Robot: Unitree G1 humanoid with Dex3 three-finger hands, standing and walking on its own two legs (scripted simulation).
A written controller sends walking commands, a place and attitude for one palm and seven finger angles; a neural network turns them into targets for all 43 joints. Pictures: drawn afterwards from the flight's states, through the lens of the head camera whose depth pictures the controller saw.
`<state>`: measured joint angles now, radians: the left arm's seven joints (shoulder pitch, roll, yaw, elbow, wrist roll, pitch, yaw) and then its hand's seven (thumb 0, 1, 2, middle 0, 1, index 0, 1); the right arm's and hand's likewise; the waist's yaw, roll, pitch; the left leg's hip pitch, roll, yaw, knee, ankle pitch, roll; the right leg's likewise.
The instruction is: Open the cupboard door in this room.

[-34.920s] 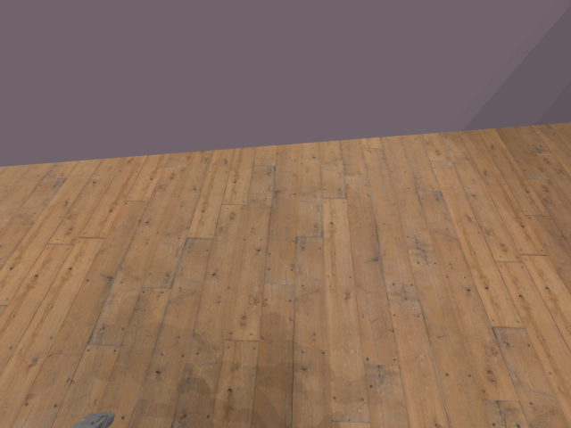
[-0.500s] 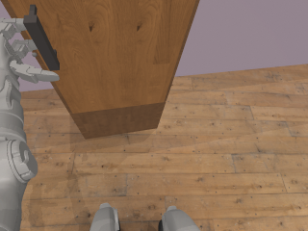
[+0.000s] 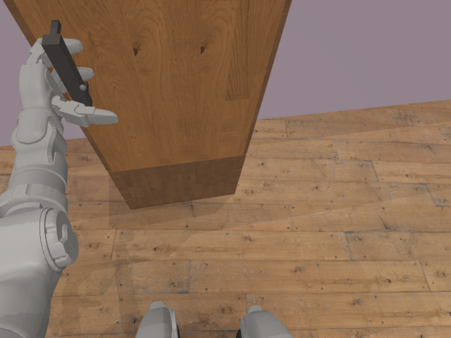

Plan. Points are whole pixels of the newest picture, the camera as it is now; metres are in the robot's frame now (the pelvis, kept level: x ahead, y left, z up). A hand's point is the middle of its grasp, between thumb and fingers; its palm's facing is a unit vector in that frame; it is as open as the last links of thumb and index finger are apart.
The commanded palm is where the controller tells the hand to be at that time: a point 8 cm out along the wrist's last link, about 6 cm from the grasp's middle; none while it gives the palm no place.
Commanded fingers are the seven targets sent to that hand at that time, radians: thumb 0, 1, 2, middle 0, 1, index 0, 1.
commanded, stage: slide the fingers in behind the handle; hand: left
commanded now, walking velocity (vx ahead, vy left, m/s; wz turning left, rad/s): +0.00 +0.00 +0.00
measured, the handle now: (71, 68) +0.57 +0.23 +0.10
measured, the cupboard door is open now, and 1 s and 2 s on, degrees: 0 1 16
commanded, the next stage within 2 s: close the thumb around the handle in 0.62 s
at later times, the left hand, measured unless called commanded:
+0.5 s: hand (84, 87) +0.52 +0.20 +0.10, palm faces +0.14 -0.99 -0.01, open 14.1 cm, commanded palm +0.50 +0.22 +0.10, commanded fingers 0.00 -0.50 0.30 -0.30 -1.20 -0.30 -1.20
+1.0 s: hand (84, 88) +0.52 +0.20 +0.10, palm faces +0.14 -0.99 -0.01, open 12.0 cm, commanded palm +0.50 +0.22 +0.10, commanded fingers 0.00 0.34 0.66 -0.36 -1.29 -0.36 -1.29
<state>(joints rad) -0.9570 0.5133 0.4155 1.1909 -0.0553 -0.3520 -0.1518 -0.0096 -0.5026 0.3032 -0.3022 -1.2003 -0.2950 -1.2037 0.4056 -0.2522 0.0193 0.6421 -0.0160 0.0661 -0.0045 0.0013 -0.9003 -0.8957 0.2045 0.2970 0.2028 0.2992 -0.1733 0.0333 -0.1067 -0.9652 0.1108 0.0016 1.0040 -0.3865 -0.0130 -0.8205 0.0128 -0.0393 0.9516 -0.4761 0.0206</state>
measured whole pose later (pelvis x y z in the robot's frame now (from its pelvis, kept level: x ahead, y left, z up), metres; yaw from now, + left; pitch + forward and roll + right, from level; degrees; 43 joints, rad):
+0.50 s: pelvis +0.00 +0.00 +0.00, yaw +1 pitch +20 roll -4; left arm -1.00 0.50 0.35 1.22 -0.07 -0.36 -0.10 -0.01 -0.50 0.30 -0.28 -1.20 -0.27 -1.20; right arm 0.41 -0.25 0.01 0.68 -0.02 0.05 0.01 0.00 -0.90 -0.90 0.20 0.30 0.20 0.30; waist -0.16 0.04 -0.11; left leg -0.99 0.10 -0.02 1.01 -0.38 -0.02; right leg -0.83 0.01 -0.06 0.96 -0.48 0.01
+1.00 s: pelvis +0.00 +0.00 +0.00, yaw +1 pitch +20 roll -4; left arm -0.96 0.46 0.34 1.18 -0.08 -0.37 -0.09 -0.01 -0.16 0.45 -0.29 -1.24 -0.27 -1.24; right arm 0.40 -0.25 0.01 0.68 -0.02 0.05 0.02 0.00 -0.90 -0.90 0.20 0.30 0.20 0.30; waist -0.15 0.04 -0.11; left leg -0.96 0.10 -0.02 1.00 -0.39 -0.01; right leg -0.81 0.00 -0.06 0.95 -0.49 0.02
